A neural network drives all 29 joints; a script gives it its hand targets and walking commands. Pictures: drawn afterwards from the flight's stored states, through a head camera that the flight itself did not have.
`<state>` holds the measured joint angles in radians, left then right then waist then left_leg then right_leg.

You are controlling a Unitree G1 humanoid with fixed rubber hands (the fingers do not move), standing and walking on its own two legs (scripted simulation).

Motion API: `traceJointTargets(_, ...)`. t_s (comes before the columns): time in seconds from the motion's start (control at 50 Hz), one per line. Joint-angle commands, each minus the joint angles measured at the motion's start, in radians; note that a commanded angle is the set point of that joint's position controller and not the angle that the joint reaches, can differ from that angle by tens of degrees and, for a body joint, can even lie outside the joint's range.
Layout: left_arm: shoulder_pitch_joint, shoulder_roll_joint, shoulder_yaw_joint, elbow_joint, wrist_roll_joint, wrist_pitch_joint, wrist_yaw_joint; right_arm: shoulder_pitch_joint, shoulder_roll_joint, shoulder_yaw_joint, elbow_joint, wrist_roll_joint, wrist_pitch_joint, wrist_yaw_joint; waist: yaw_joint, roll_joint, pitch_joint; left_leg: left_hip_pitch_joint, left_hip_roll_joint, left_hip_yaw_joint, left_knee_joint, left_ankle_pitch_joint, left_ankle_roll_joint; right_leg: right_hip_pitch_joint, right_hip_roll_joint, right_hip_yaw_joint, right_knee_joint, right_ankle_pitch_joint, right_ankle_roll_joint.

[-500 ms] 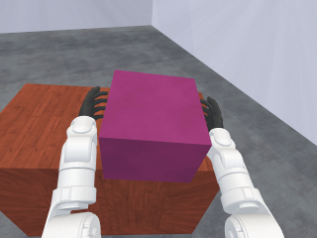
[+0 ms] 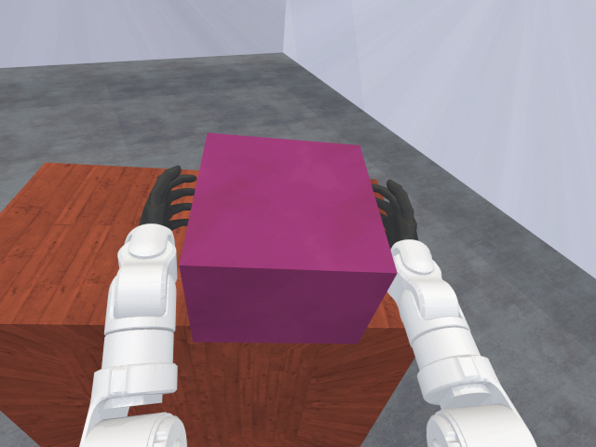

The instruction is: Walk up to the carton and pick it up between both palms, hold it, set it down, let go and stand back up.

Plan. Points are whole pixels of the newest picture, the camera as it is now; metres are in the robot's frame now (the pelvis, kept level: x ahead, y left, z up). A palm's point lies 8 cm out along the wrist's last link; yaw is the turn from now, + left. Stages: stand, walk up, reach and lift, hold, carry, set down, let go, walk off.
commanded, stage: reach and lift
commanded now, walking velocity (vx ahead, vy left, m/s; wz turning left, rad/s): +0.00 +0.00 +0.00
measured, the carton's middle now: (281, 237) +0.39 +0.00 +0.12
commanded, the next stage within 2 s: hold in 0.22 s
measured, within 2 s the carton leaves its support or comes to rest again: neither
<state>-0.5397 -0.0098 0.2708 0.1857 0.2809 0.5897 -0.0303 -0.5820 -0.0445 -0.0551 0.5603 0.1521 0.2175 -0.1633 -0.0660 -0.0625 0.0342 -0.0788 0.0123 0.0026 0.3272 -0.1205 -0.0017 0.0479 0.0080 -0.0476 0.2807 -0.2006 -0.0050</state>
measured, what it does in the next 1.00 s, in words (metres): stands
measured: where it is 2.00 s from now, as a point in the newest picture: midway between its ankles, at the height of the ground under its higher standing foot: outside the picture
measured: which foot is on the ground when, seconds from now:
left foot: down 0.00-1.00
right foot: down 0.00-1.00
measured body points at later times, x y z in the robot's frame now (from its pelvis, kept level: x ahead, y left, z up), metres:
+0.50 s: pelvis -0.01 +0.00 +0.00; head -0.06 +0.03 +0.45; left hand +0.36 +0.17 +0.18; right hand +0.36 -0.15 +0.17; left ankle +0.05 +0.12 -0.75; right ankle -0.02 -0.11 -0.75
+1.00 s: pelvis -0.01 +0.00 +0.00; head -0.05 +0.03 +0.45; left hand +0.37 +0.17 +0.18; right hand +0.37 -0.15 +0.17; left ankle +0.05 +0.12 -0.75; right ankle -0.02 -0.11 -0.75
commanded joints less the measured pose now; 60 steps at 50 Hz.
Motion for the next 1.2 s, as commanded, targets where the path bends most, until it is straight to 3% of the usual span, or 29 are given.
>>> traceJointTargets(0.0,-0.574,-0.533,-0.48,-0.119,-0.119,-0.028,-0.129,-0.737,0.526,0.403,-0.325,0.058,-0.054,0.075,-0.01,0.083,-0.385,0.295,-0.031,0.008,0.014,0.267,-0.013,-0.074,0.026,-0.022,-0.04,0.33,0.06)
traceJointTargets(0.26,-0.597,-0.519,-0.461,-0.135,-0.116,0.019,-0.14,-0.756,0.525,0.397,-0.325,0.063,-0.01,0.073,-0.004,0.081,-0.327,0.264,-0.03,0.019,-0.016,0.17,-0.002,-0.099,0.021,-0.024,-0.055,0.215,0.057)
traceJointTargets(0.42,-0.646,-0.517,-0.428,-0.086,-0.108,0.034,-0.142,-0.807,0.529,0.344,-0.274,0.036,-0.004,0.091,0.0,0.079,-0.307,0.237,-0.025,0.028,-0.046,0.059,0.012,-0.14,0.017,-0.029,-0.069,0.084,0.051)
traceJointTargets(0.56,-0.679,-0.523,-0.421,-0.06,-0.11,0.031,-0.138,-0.844,0.532,0.316,-0.246,0.022,-0.014,0.104,-0.001,0.086,-0.343,0.239,-0.023,0.032,-0.047,0.037,0.013,-0.151,0.016,-0.032,-0.068,0.051,0.048)
traceJointTargets(0.68,-0.672,-0.524,-0.414,-0.049,-0.104,0.031,-0.137,-0.845,0.528,0.309,-0.231,0.021,-0.018,0.108,-0.001,0.088,-0.353,0.241,-0.022,0.032,-0.045,0.057,0.011,-0.141,0.017,-0.033,-0.066,0.068,0.048)
traceJointTargets(1.0,-0.592,-0.528,-0.471,-0.169,-0.114,0.043,-0.134,-0.769,0.51,0.385,-0.321,0.084,-0.007,0.089,-0.013,0.107,-0.37,0.293,-0.023,0.019,0.001,0.239,-0.02,-0.095,0.032,-0.033,-0.051,0.216,0.047)
traceJointTargets(1.18,-0.57,-0.522,-0.486,-0.205,-0.118,0.052,-0.138,-0.741,0.507,0.402,-0.356,0.092,0.008,0.082,-0.016,0.105,-0.343,0.289,-0.025,0.017,-0.002,0.238,-0.022,-0.096,0.033,-0.031,-0.053,0.221,0.047)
